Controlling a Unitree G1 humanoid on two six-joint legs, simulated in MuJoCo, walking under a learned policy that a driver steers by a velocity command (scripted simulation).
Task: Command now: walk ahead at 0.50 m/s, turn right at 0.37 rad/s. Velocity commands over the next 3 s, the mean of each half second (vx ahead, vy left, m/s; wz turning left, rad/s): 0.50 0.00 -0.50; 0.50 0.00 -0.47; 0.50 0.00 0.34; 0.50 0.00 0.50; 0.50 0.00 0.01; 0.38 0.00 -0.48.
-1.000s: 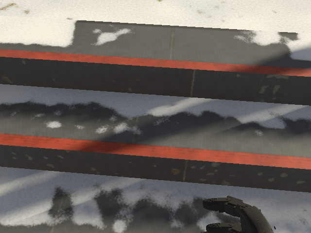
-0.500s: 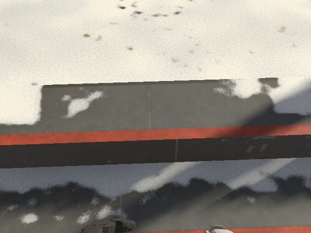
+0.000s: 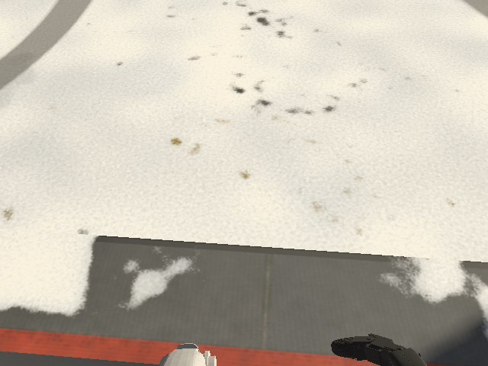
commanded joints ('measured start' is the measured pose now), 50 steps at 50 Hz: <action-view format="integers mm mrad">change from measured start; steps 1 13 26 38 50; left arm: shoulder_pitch -56 -309 -791 -45 -240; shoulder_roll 239 59 134 390 205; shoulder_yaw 33 78 12 173 92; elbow -112 -173 -407 -161 -212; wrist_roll -59 -57 -91 -25 -34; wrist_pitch -44 12 48 32 -74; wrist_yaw -12 1 10 57 69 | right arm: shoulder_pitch -110 287 694 517 123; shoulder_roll -52 24 -23 -127 -152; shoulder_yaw -19 -71 -22 -107 -93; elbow -107 206 402 211 26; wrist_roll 0 -11 -130 3 -26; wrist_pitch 10 -69 -88 -117 -109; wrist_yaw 15 -43 -30 61 3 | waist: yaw -109 -43 -151 81 -66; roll -122 9 -1 7 12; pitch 91 32 118 -79 66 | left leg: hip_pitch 506 885 1364 417 462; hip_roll -110 180 177 -118 23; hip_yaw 98 -299 84 -263 -107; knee -174 -1145 -1399 155 -427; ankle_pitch -98 54 267 166 345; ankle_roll -81 41 25 -89 -159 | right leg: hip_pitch -261 -989 -1470 34 -330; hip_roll -231 -42 -94 -139 -61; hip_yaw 121 239 88 776 171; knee -157 1585 1398 148 -9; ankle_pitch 886 336 292 -71 430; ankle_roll -229 -203 -252 -259 -177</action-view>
